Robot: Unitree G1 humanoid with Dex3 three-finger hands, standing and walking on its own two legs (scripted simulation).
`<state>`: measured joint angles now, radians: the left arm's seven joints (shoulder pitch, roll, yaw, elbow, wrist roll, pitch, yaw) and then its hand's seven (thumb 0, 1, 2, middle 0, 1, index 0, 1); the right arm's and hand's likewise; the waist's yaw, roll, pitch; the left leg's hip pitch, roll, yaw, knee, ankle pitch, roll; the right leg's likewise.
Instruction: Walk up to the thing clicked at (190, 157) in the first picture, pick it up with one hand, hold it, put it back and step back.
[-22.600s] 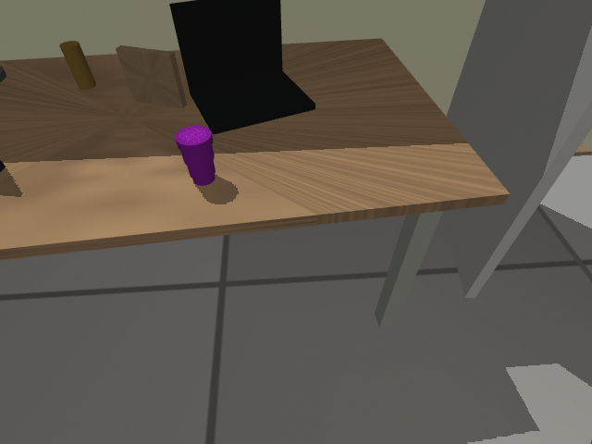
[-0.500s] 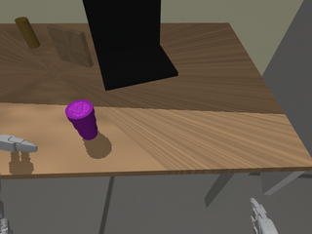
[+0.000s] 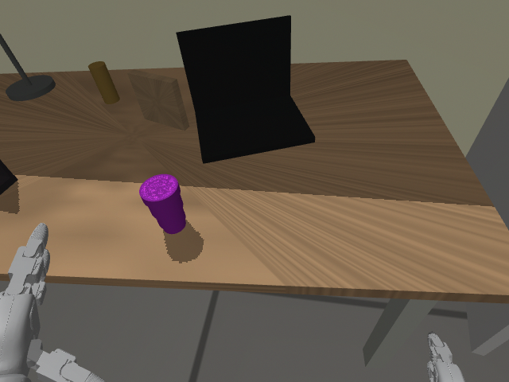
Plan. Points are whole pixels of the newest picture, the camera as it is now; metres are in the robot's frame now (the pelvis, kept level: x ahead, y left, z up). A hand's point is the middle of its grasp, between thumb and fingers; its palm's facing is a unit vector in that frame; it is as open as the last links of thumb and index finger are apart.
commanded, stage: sink last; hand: left
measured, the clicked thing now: (167, 207) +0.45 +0.22 +0.02
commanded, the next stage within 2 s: home in 0.24 s
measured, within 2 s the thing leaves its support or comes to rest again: neither
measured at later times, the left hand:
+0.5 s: hand (53, 340) +0.16 +0.27 +0.10, palm faces +0.35 -0.84 -0.42, open 17.6 cm
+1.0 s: hand out of the picture +0.16 +0.17 -0.09, palm faces +0.02 -0.98 -0.19, open 17.6 cm
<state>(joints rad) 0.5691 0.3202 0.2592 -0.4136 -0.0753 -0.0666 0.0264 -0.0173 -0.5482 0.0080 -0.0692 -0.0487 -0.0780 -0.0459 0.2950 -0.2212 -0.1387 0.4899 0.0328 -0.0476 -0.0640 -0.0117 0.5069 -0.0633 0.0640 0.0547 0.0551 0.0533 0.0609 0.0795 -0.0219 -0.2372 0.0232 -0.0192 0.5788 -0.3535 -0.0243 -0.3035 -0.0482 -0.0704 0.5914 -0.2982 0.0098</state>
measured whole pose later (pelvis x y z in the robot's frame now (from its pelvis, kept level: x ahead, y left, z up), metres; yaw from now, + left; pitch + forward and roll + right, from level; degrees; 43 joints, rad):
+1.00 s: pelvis -0.01 +0.01 +0.01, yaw -1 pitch -1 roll +0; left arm 0.23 0.18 -0.01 0.56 0.00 -0.12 0.05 -0.02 -0.58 0.04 -0.05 -0.05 -0.05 -0.05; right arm 0.17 -0.18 -0.01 0.67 0.02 -0.12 -0.07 0.01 -0.82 -0.86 0.20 0.29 0.19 0.29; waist 0.00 -0.01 0.05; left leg -0.17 0.02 0.01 0.44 -0.26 -0.02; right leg -0.24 -0.05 -0.04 0.44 -0.19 0.02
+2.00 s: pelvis -0.02 +0.00 +0.02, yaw +1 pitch -3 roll +0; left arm 0.19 0.37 -0.03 1.13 0.02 -0.02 0.00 -0.01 -0.54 0.05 -0.05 -0.05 -0.06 -0.05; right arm 0.19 -0.36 0.01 1.09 -0.02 0.01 0.02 0.00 -0.90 -0.90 0.21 0.30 0.20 0.30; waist 0.02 0.03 0.02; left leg -0.10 0.02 -0.03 0.36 -0.21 -0.03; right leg -0.16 -0.04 -0.09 0.38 -0.16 0.00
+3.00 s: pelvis -0.01 -0.01 +0.02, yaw +1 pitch -2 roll +0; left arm 0.11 0.35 0.00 1.14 0.01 -0.01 0.00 -0.01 -0.58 0.03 -0.05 -0.05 -0.05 -0.05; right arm 0.14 -0.36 0.01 1.10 -0.01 0.00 0.00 0.00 -0.90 -0.90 0.21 0.30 0.20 0.30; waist 0.01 0.02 0.04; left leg -0.08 0.04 -0.04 0.33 -0.21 -0.04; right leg -0.14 -0.03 -0.10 0.35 -0.17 -0.01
